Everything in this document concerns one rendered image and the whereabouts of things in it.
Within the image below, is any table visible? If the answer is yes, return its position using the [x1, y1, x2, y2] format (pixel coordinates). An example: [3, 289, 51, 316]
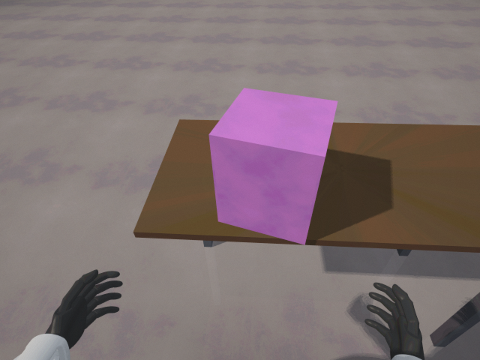
[133, 119, 480, 347]

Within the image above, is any robot left forearm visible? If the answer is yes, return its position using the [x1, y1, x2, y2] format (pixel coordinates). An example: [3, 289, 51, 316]
[14, 334, 71, 360]

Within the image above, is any carton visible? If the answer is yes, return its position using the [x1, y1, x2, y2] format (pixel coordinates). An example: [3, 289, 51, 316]
[209, 88, 338, 245]

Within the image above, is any robot right hand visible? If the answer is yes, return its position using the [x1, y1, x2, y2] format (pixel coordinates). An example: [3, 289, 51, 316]
[365, 283, 425, 360]

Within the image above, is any robot left hand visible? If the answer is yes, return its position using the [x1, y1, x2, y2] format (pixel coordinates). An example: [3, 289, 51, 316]
[45, 269, 123, 349]

